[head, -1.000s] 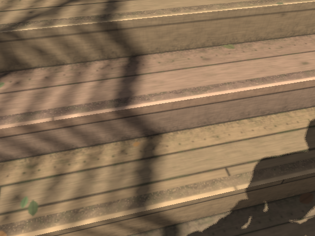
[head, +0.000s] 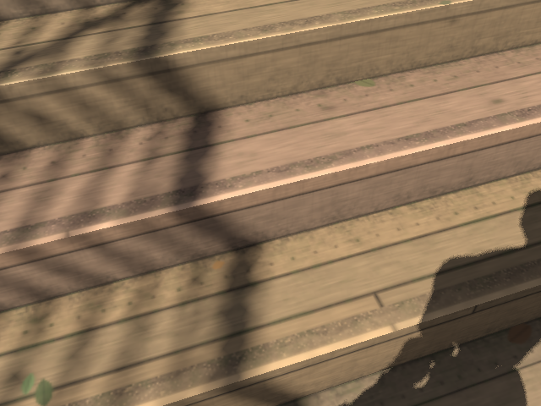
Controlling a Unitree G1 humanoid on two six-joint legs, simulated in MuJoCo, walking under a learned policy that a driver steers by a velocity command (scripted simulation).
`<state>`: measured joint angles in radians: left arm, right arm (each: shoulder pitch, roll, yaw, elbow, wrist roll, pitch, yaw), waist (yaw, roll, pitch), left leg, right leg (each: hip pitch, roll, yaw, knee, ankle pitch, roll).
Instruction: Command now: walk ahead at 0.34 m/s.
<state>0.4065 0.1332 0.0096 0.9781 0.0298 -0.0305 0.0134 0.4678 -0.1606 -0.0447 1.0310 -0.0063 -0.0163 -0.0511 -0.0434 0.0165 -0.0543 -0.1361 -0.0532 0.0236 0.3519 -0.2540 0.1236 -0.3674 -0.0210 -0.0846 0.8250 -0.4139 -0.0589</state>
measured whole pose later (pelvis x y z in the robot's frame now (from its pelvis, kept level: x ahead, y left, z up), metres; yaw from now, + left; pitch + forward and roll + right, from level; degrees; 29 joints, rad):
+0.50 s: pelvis +0.19 -0.03 +0.03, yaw +0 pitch +4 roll +3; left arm 0.55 0.09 -0.02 1.14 -0.04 -0.12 0.02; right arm -0.06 -0.03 0.10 0.68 0.01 -0.02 -0.02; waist 0.02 -0.01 -0.04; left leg -0.86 -0.04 0.22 1.26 -0.55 0.19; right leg -0.01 -0.03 -0.10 0.31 -0.10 -0.09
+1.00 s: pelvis +0.49 -0.06 +0.19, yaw +1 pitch +5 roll -4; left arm -0.08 0.04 -0.07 0.64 0.01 -0.03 -0.01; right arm 0.61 -0.09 0.00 1.11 0.02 -0.14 -0.02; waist -0.08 0.01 0.02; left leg 0.00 0.05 0.04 0.37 -0.12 0.09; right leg -0.95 0.00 -0.25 1.23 -0.38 -0.18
